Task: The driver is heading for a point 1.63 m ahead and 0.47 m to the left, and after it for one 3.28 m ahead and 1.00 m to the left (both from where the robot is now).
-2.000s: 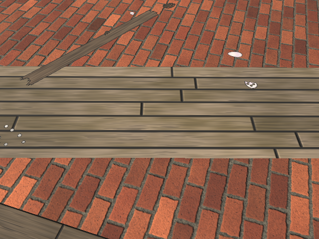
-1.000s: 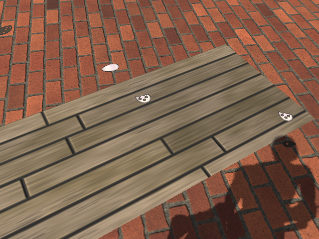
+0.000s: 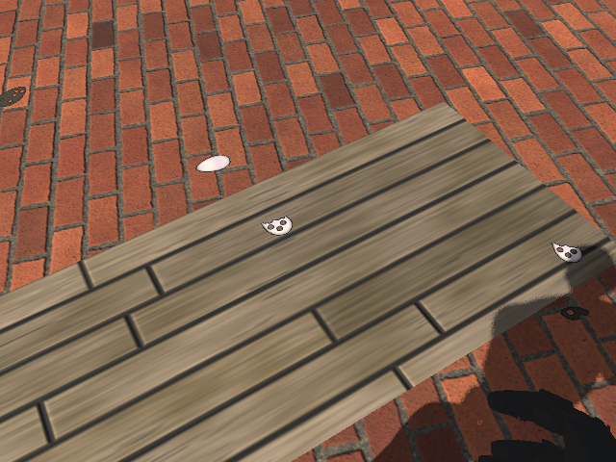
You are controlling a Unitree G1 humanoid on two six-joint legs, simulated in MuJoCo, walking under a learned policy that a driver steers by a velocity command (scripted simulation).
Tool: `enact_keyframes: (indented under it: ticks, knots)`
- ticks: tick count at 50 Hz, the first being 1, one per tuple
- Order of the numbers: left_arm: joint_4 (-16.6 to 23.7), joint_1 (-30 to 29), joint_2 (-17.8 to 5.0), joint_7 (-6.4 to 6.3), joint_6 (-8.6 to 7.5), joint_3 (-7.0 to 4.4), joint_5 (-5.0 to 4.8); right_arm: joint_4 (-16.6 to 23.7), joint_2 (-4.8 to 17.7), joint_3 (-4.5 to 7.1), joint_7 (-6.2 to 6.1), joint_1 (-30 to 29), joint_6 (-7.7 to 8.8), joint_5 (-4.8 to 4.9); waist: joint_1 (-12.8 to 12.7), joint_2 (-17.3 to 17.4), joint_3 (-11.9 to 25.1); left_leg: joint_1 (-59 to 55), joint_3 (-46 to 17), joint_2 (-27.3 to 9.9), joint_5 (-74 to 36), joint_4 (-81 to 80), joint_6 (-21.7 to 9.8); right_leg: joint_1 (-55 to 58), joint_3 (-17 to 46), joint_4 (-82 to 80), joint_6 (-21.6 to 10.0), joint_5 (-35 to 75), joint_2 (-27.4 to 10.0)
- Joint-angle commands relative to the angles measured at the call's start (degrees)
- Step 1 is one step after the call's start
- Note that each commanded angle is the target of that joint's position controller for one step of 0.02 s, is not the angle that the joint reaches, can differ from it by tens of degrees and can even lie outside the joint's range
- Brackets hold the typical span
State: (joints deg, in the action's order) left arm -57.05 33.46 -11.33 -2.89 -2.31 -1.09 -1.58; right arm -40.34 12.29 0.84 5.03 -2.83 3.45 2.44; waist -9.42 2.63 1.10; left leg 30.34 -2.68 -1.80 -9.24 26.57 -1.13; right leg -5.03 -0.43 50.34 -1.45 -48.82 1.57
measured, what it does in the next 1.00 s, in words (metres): goes down: left foot 0.12 m lower, then right foot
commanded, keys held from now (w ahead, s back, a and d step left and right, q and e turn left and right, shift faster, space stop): w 0.56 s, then w+q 0.44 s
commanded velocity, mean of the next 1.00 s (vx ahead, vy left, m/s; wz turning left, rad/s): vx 0.49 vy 0.00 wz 0.14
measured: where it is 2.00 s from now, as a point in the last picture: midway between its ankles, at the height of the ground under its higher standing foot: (336, 313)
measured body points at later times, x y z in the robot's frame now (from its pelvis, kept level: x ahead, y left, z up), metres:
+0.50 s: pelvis +0.29 +0.00 -0.05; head +0.32 -0.02 +0.40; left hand +0.54 +0.22 -0.11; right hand +0.26 -0.28 -0.19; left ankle +0.13 +0.13 -0.77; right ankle +0.42 -0.10 -0.78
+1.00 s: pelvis +0.54 +0.00 -0.04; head +0.56 +0.00 +0.41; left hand +0.50 +0.27 -0.17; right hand +0.76 -0.20 -0.15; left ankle +0.68 +0.16 -0.74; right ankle +0.42 -0.11 -0.78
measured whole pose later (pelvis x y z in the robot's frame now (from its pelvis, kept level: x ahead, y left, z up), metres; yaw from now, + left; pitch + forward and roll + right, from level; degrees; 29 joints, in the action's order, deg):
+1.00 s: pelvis +0.54 +0.00 -0.04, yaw +12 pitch +2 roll -2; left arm -53.6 18.6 -13.1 -1.4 -5.1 -4.6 -0.3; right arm -47.1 13.4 3.9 2.3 3.9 1.6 1.0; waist -3.5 2.3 -0.9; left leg 36.3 -0.4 -3.3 -0.6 36.6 -3.4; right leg 4.9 -12.0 12.8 -1.1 -19.2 1.5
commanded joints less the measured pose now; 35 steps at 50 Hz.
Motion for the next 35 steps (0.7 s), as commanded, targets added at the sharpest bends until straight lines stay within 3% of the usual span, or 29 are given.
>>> enact_keyframes:
  ticks: [1, 2, 3, 4, 5, 6, 7, 8, 9, 10, 11, 12, 14, 16, 18, 21, 23, 24, 25, 26, 27, 28, 29, 30, 31, 32, 35]
  knots:
    - [1.41, 0.15, -7.03, 0.69, 0.06, -2.30, 0.75, 0.09, 4.97, 2.41, -0.49, 4.27, 1.43, -0.34, 6.87, -6.18, -1.40, -15.21, 4.45, 2.01, -2.04, -7.73, -3.54, -3.50, 10.60, 5.16, -6.89, 63.96, -8.42]
    - [1.78, -1.17, -6.05, 1.45, -0.96, -2.19, 1.06, -4.10, 7.05, 3.59, -1.28, 17.37, 0.85, -0.99, 12.93, -5.33, 4.29, -35.20, 3.10, -0.90, -7.84, -4.70, -5.72, -15.68, 8.54, 19.86, -4.90, 58.20, -6.22]
    - [1.53, 1.02, -1.26, 2.48, -3.02, -1.54, 1.30, -7.23, 9.21, 3.67, -2.13, 28.45, 0.06, -2.48, 15.76, 4.56, 13.28, -60.35, -6.02, -11.25, -27.86, 11.82, -10.72, -38.51, 7.80, 45.85, -2.07, 8.04, 0.62]
    - [2.31, 6.21, -5.04, 2.79, -4.99, -1.55, -1.25, -7.94, 10.80, 3.86, -2.73, 31.77, -0.37, -2.43, 16.48, 9.13, 23.80, -68.23, -17.91, -20.16, -31.17, 15.57, -17.50, -46.06, 13.13, 57.36, -0.52, 2.40, 0.68]
    - [6.58, 0.11, -7.61, 2.67, -6.12, -1.93, -3.22, -8.76, 13.13, 5.01, -3.00, 32.74, -0.78, -1.67, 18.74, 11.17, 25.47, -67.15, -28.08, -23.41, -3.99, 4.32, -22.22, -53.02, 12.36, 55.90, 0.60, 8.75, -0.69]
    - [10.02, -7.84, -7.54, 1.47, -6.01, -1.99, -3.48, -8.50, 11.67, 4.84, -3.93, 27.60, -1.07, -1.79, 17.05, 5.60, 17.92, -57.71, -29.52, -22.08, 13.78, -4.53, -21.35, -56.89, 6.52, 54.85, 1.71, 16.08, -3.64]
    - [11.20, -12.17, -8.01, 0.29, -5.21, -2.27, -1.74, -6.08, 7.92, 3.51, -4.17, 18.99, -0.75, -1.94, 13.91, -2.95, 10.63, -44.37, -26.09, -19.66, 17.23, -9.44, -19.24, -53.77, 3.79, 49.95, 2.03, 23.80, -6.19]
    - [11.23, -11.64, -6.21, -0.26, -4.47, -2.45, -0.25, -5.66, 6.15, 2.76, -4.20, 14.65, 0.27, -2.36, 10.57, -3.87, 7.81, -34.28, -26.03, -19.73, 12.69, -10.44, -19.08, -49.79, 5.30, 48.99, 2.29, 28.47, -7.29]
    - [11.20, -10.79, -6.48, -0.28, -3.67, -3.02, 0.51, -5.95, 5.61, 2.52, -3.57, 12.02, 1.23, -2.19, 7.35, -3.83, 3.71, -26.32, -23.01, -17.38, 10.96, -12.44, -17.28, -46.29, 6.78, 41.00, 1.83, 31.89, -9.26]
    - [11.63, -11.87, -5.42, -0.12, -3.29, -3.36, 0.80, -6.32, 4.72, 2.22, -3.26, 9.91, 1.80, -2.39, 5.47, -1.38, -0.71, -19.03, -17.14, -14.22, 6.39, -13.06, -15.01, -43.40, 7.61, 32.87, 2.37, 33.65, -10.71]
    - [12.22, -12.88, -4.29, -0.19, -3.05, -3.26, 0.78, -6.96, 4.83, 2.25, -3.41, 10.07, 1.88, -2.47, 5.27, 0.07, -3.28, -13.12, -10.71, -10.53, 5.46, -15.14, -13.18, -39.28, 6.50, 22.39, 2.97, 35.33, -11.04]
    - [13.23, -15.50, -4.24, -0.13, -3.33, -3.27, 1.46, -7.48, 5.44, 2.38, -3.96, 11.55, 2.10, -2.77, 6.23, 1.07, -3.84, -10.50, -7.43, -8.30, 0.28, -15.78, -12.58, -35.96, 4.77, 14.00, 3.59, 39.74, -10.29]
    - [14.94, -20.98, -2.33, 0.90, -3.92, -2.60, 2.18, -8.60, 7.11, 2.90, -5.13, 14.17, 1.77, -2.37, 7.51, 2.88, -2.22, -10.18, -3.01, -5.89, -5.30, -15.59, -11.70, -28.90, 2.87, -1.68, 3.22, 48.95, -8.44]
    - [15.88, -25.37, -1.97, 1.90, -3.53, -2.20, 1.30, -9.46, 9.81, 3.88, -5.56, 17.13, 1.51, -1.31, 9.36, 2.59, -0.78, -14.48, -3.63, -7.53, -2.45, -16.47, -11.82, -26.22, 2.34, -10.06, 2.92, 52.64, -6.87]
    - [17.24, -29.83, -3.64, 2.57, -2.95, -2.41, 0.61, -10.49, 10.15, 4.21, -5.68, 19.53, 1.21, -0.21, 10.81, 1.31, -2.27, -19.38, -5.35, -9.60, 4.04, -16.68, -11.25, -27.75, 3.28, -14.82, 1.68, 54.08, -6.85]
    - [19.62, -35.68, -5.78, 3.64, -3.11, -2.98, 0.63, -11.95, 10.37, 4.54, -5.47, 23.19, 0.46, -0.30, 12.23, -0.28, -4.31, -26.07, -6.47, -11.89, 7.01, -14.41, -9.95, -29.36, 3.14, -19.00, -0.83, 50.39, -6.02]
    - [19.75, -34.55, -7.12, 4.04, -3.21, -3.56, 0.68, -12.15, 11.31, 4.84, -5.40, 23.23, -0.08, -0.57, 10.77, 0.62, -2.81, -28.23, -5.89, -11.87, 1.49, -10.44, -8.77, -23.94, 1.48, -20.75, -2.27, 45.32, -4.37]
    - [18.43, -29.69, -8.76, 3.99, -3.18, -4.47, 0.99, -12.00, 11.13, 4.64, -5.37, 22.77, -0.29, -0.75, 8.14, 0.32, 0.45, -28.06, -3.88, -9.65, -6.25, -4.20, -7.59, -16.32, -0.10, -21.73, -3.55, 43.98, -2.81]
    - [15.57, -19.47, -11.68, 3.75, -3.25, -5.82, 1.30, -11.20, 9.79, 4.05, -5.38, 22.30, -0.41, -1.49, 4.08, -1.24, 7.23, -22.45, -1.28, -6.38, -7.78, 8.02, -5.89, -1.19, 1.60, -19.60, -5.81, 47.07, -4.31]
    - [14.21, -10.97, -16.85, 3.71, -3.41, -7.03, 2.02, -10.17, 5.29, 2.40, -5.12, 26.87, 0.28, -2.01, 3.03, -10.70, 16.69, -0.77, 3.51, 1.04, 9.24, 30.28, -1.62, 23.70, 21.09, -20.13, -13.55, 43.56, -17.49]
    - [12.89, -6.46, -15.91, 3.94, -3.13, -6.86, 0.86, -10.62, 5.11, 1.97, -4.78, 27.56, 1.29, -2.14, 2.14, -18.75, 22.87, 9.08, -1.38, 4.93, 40.54, 43.19, -0.61, 29.66, 40.37, -28.73, -17.38, 35.75, -23.71]
    - [13.68, -10.29, -13.01, 3.83, -3.17, -5.74, 0.84, -9.81, 10.07, 3.44, -4.67, 23.86, 2.00, -0.88, 2.54, -14.72, 16.55, 15.20, -4.57, 2.06, 39.34, 48.04, -1.34, 25.30, 37.74, -30.88, -15.09, 30.82, -22.53]
    - [14.94, -15.89, -11.35, 3.57, -3.19, -5.08, 1.11, -8.63, 10.52, 3.53, -4.93, 19.48, 2.06, -0.08, 3.95, -10.52, 9.52, 15.56, -3.30, -0.79, 34.31, 47.15, -1.93, 16.06, 29.81, -32.30, -13.21, 33.68, -21.20]
    - [15.11, -20.13, -9.79, 3.66, -3.36, -4.62, 1.47, -8.34, 9.83, 3.60, -5.25, 17.39, 1.75, -0.57, 5.96, -6.73, 4.65, 13.44, -2.19, -2.99, 30.17, 43.51, -1.82, 7.33, 23.83, -34.47, -12.20, 38.57, -19.16]
    - [15.11, -22.50, -7.99, 3.72, -3.82, -4.18, 1.76, -8.62, 9.46, 4.00, -5.59, 17.52, 1.06, -1.20, 7.96, -6.84, 3.01, 10.06, -2.74, -4.93, 27.57, 40.39, -1.94, 2.07, 19.76, -36.55, -11.05, 41.83, -17.48]
    - [14.64, -23.53, -7.39, 3.78, -4.10, -4.15, 1.97, -9.04, 8.27, 3.98, -5.65, 18.67, 0.30, -1.08, 9.35, -7.58, 2.41, 6.89, -3.09, -5.51, 25.99, 38.87, -1.91, -1.41, 17.09, -38.47, -10.39, 42.24, -16.36]
    - [12.66, -22.47, -8.27, 3.31, -5.04, -4.57, 2.13, -9.18, 6.22, 4.11, -5.76, 18.43, -0.95, -0.70, 10.37, -7.05, 0.56, 7.59, -4.38, -5.00, 20.15, 35.36, -1.33, -3.82, 10.29, -42.29, -10.10, 46.18, -15.58]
